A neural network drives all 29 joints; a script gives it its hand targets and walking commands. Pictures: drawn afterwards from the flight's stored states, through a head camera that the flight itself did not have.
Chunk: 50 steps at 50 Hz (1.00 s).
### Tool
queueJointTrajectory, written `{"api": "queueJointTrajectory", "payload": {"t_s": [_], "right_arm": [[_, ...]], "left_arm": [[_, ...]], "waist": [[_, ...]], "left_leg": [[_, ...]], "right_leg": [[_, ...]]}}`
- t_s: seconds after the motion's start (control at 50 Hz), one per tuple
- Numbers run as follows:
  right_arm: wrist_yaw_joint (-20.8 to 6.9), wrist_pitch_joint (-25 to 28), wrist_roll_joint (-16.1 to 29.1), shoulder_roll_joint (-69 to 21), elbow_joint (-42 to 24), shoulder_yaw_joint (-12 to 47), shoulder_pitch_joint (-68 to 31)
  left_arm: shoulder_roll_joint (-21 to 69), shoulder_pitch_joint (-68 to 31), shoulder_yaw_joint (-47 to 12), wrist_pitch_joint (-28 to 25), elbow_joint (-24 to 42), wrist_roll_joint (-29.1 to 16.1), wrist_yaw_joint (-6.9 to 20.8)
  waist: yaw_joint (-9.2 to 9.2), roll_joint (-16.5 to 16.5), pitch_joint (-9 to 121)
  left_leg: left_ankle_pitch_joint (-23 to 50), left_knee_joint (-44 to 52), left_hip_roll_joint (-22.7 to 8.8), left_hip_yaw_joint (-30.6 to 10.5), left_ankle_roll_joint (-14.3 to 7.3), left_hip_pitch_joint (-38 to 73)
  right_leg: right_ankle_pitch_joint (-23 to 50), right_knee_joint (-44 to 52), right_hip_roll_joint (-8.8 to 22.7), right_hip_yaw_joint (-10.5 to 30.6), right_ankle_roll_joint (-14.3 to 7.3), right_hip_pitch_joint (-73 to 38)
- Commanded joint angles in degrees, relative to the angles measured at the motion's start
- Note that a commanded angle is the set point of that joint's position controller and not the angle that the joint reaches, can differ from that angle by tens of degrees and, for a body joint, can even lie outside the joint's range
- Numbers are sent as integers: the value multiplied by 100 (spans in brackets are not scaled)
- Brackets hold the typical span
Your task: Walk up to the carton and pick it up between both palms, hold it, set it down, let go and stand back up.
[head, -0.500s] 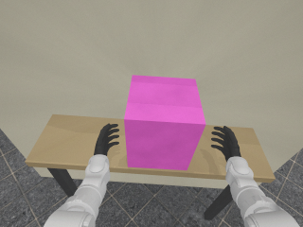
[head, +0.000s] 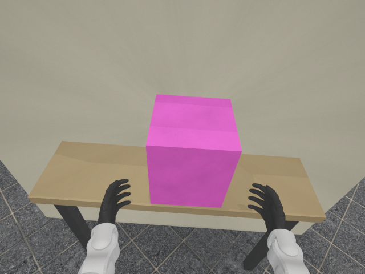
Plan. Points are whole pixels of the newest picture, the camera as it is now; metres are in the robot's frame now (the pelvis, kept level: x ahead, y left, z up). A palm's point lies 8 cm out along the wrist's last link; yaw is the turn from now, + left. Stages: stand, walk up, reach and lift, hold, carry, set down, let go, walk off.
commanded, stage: set down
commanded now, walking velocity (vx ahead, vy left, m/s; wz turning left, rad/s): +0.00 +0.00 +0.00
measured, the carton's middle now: (189, 152) +0.45 -0.01 +0.00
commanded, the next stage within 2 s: let go in 1.84 s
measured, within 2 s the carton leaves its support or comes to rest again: neither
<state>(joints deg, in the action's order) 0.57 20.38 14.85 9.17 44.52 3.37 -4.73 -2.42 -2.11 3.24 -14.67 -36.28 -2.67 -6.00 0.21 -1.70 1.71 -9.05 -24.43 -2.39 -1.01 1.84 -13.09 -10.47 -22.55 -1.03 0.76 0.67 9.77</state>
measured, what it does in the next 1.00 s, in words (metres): stands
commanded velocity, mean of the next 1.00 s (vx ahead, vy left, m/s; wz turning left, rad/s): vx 0.00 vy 0.00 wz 0.00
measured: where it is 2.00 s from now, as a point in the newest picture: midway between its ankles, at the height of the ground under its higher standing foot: outside the picture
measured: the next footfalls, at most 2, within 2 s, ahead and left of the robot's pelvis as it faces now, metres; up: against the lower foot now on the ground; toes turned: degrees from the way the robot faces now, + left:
none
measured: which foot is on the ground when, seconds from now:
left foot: down 0.00-1.00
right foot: down 0.00-1.00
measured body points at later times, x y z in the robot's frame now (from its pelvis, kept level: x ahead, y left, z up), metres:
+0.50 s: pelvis +0.01 -0.01 +0.00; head -0.02 +0.01 +0.45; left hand +0.23 +0.19 -0.03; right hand +0.22 -0.21 -0.02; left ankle +0.05 +0.13 -0.74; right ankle +0.02 -0.12 -0.74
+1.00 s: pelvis +0.03 -0.02 +0.00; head +0.01 +0.00 +0.45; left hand +0.24 +0.18 -0.05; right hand +0.23 -0.21 -0.03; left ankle +0.05 +0.13 -0.74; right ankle +0.02 -0.12 -0.74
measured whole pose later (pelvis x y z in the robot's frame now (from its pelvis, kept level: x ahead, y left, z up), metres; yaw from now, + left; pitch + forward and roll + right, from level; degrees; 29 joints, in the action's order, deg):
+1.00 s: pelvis +0.03 -0.02 +0.00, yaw +0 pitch -5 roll +0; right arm 2.6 10.7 7.8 7.4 27.0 3.4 12.2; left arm -4.7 10.8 3.2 -1.1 -23.1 -2.7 -1.9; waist 0.2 -2.2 -2.2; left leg -10.1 -20.9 -2.3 -0.9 1.9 -6.3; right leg -13.3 -22.5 -1.0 0.8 -0.3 4.7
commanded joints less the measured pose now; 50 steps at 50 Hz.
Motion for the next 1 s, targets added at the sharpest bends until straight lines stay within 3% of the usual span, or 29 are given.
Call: {"api": "queueJointTrajectory", "payload": {"t_s": [0.0, 0.18, 0.34, 0.56, 0.82, 0.98], "right_arm": [[120, 177, -193, 537, -1930, -415, -80], [233, -194, -323, 337, -3114, -227, 860], [203, -528, -575, 290, -3372, -339, 1195], [175, -692, -800, 255, -2916, -413, 1286], [231, -662, -888, 284, -2467, -323, 1575], [216, -689, -987, 354, -2110, -293, 1605]], "left_arm": [[-1122, -231, -283, 15, 2132, -138, -58], [-1317, 474, -332, 381, 2980, -216, 67], [-1355, 676, -413, 666, 2998, -340, 183], [-1398, 713, -296, 942, 2619, -252, 291], [-1495, 1055, -36, 1076, 2205, -45, 510], [-1522, 1126, 65, 1221, 2048, 161, 570]], "waist": [[-61, 135, 546], [-147, 83, 100], [-157, 132, -22], [-156, 146, -97], [-142, 45, 68], [-159, 182, 7]], "left_leg": [[23, 531, 322, 537, -21, 1392], [187, 599, 364, 609, -88, 1572], [-49, 706, 307, 591, -120, 1601], [8, 730, 306, 603, -118, 1591], [530, 603, 330, 571, -97, 1727], [695, 559, 325, 548, -53, 1753]], "right_leg": [[-627, 686, -84, 85, -234, -14], [-620, 870, 29, 155, -225, 164], [-872, 947, 124, 165, -239, 342], [-735, 933, 134, 158, -199, 271], [292, 872, 151, 120, -78, -25], [482, 864, 118, 61, -88, -47]]}}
